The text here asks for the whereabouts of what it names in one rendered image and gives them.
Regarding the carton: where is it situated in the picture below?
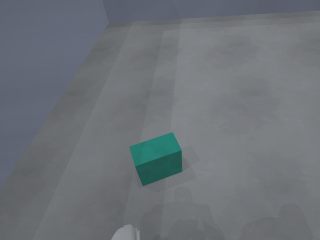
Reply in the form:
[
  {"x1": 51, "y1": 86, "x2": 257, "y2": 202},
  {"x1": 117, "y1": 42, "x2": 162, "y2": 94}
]
[{"x1": 129, "y1": 132, "x2": 182, "y2": 186}]

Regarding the left robot thigh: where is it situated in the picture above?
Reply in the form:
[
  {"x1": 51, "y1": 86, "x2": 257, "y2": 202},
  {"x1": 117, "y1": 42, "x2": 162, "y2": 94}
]
[{"x1": 111, "y1": 226, "x2": 140, "y2": 240}]

